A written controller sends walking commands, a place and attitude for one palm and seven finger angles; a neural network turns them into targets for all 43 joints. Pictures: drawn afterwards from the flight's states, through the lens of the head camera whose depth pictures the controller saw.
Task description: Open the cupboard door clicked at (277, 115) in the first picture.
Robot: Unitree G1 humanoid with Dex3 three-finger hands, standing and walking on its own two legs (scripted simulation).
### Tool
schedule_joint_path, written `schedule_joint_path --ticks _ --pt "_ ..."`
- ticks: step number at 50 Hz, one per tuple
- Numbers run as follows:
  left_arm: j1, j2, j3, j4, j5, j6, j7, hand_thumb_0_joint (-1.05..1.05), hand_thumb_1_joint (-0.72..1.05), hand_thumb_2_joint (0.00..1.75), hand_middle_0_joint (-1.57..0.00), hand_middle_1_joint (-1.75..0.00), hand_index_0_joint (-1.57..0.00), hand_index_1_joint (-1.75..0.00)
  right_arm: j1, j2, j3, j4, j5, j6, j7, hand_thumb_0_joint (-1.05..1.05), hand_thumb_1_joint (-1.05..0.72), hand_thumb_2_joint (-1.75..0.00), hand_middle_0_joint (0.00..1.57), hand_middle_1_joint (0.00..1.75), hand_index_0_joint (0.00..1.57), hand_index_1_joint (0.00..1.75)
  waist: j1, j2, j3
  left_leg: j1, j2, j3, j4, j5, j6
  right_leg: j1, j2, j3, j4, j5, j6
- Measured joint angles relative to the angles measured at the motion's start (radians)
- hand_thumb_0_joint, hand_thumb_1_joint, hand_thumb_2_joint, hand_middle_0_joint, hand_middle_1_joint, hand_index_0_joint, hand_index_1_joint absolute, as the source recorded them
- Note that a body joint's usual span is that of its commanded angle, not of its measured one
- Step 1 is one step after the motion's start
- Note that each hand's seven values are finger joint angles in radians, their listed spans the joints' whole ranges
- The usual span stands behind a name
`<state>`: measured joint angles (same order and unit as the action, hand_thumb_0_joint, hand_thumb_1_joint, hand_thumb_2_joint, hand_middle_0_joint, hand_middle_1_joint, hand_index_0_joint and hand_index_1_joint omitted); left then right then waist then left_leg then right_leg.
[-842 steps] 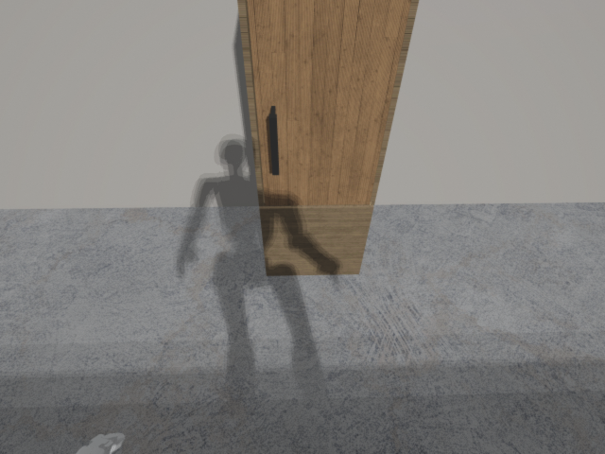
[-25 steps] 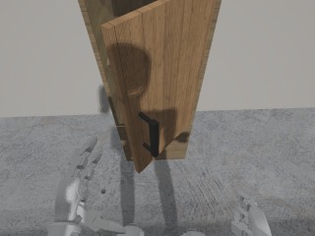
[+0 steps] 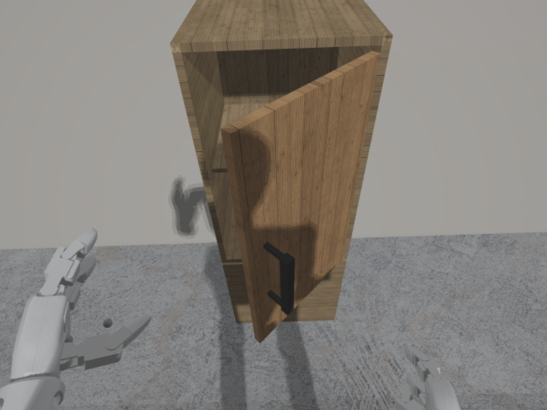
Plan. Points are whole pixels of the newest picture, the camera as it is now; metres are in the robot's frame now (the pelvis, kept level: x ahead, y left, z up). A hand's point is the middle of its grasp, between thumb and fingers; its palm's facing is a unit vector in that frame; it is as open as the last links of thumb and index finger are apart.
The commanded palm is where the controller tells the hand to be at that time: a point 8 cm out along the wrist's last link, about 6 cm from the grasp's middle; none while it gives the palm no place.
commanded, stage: draw the hand back to the body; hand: left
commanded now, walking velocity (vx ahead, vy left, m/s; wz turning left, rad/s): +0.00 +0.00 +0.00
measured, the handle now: (279, 280) +0.38 +0.03 -0.07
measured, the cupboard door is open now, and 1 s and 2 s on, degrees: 45 45 45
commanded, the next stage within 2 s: step back with the hand held close in 0.62 s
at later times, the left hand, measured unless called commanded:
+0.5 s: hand (51, 294) +0.19 +0.26 +0.17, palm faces +0.44 -0.81 -0.39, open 7.6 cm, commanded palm +0.14 +0.30 +0.20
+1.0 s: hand (64, 289) +0.20 +0.25 +0.17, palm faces +0.33 -0.80 -0.49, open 7.5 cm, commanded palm +0.14 +0.30 +0.20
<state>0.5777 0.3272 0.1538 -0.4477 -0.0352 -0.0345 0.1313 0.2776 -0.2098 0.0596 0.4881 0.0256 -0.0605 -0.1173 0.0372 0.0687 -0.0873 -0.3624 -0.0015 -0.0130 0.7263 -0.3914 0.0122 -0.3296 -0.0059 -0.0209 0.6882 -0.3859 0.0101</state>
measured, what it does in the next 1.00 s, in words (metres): stands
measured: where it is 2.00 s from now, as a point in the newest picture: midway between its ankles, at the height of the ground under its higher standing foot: outside the picture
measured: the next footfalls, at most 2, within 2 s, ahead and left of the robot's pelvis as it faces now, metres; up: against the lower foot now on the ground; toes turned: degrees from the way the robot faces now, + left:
right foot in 2.00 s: -0.31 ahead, -0.11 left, +0.00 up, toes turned +10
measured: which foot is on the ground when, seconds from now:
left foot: down 0.00-1.00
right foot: down 0.00-1.00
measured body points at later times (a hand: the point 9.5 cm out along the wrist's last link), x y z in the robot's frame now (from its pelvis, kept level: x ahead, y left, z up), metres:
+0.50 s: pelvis +0.00 +0.00 +0.02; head -0.02 -0.02 +0.47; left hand +0.16 +0.30 +0.19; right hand +0.18 -0.22 -0.06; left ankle -0.01 +0.11 -0.72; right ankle -0.02 -0.13 -0.72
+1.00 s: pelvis -0.01 +0.00 +0.03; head +0.02 -0.01 +0.47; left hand +0.18 +0.29 +0.19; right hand +0.17 -0.25 -0.06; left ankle -0.01 +0.11 -0.72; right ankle -0.01 -0.13 -0.72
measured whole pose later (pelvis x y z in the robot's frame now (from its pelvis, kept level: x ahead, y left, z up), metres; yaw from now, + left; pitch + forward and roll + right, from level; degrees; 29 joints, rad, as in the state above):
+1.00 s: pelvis -0.01 +0.00 +0.03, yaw -1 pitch +1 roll -1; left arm 0.54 0.37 0.37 -0.44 -0.04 -0.14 0.10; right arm 0.15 -0.24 0.00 0.58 0.00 -0.02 -0.08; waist 0.01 0.05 0.04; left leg -0.23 0.01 0.01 0.45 -0.23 0.01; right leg -0.19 0.01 0.00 0.39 -0.21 0.01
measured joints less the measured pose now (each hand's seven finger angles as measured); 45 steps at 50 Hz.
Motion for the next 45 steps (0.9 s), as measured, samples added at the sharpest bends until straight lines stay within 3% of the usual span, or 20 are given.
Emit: schedule_joint_path --ticks 16,23,38,45 --pt "-0.111 0.044 0.232 0.021 -0.025 -0.066 0.007 0.01 0.72 0.82 -0.21 -0.31 -0.2 -0.31 -0.059 -0.008 -0.019 0.112 -0.011 -0.061 0.016 0.01 -0.9 -0.9 0.21 0.3 0.2 0.3 0.024 -0.004 0.069 0.165 -0.001 0.013 -0.187 0.09 0.002 0.161 -0.001 0.012 -0.189 0.096 0.003" --pt "-0.102 -0.002 0.19 0.047 -0.025 -0.057 -0.012 0.01 0.84 0.88 -0.21 -0.3 -0.2 -0.31 -0.072 -0.014 -0.034 0.128 -0.017 -0.058 0.028 0.01 -0.9 -0.9 0.21 0.3 0.2 0.3 0.024 -0.011 0.092 0.199 -0.001 0.017 -0.241 0.117 0.001 0.19 -0.001 0.016 -0.235 0.12 0.002" --pt "-0.11 0.015 0.202 0.041 -0.022 -0.063 -0.015 0.02 0.89 0.9 -0.21 -0.31 -0.21 -0.31 -0.085 -0.004 -0.039 0.151 -0.023 -0.067 0.03 0.01 -0.9 -0.9 0.21 0.3 0.2 0.3 0.027 -0.005 0.102 0.245 0.009 0.015 -0.289 0.133 -0.008 0.235 0.009 0.014 -0.283 0.136 -0.007" --pt "-0.104 0.03 0.247 0.071 -0.01 -0.111 -0.026 0.02 0.89 0.9 -0.21 -0.31 -0.21 -0.31 -0.121 -0.019 -0.041 0.119 -0.026 -0.005 0.043 0.01 -0.9 -0.9 0.21 0.3 0.2 0.3 -0.011 -0.002 0.111 0.169 0.021 0.01 -0.271 0.141 -0.008 0.18 0.021 0.009 -0.309 0.168 -0.008"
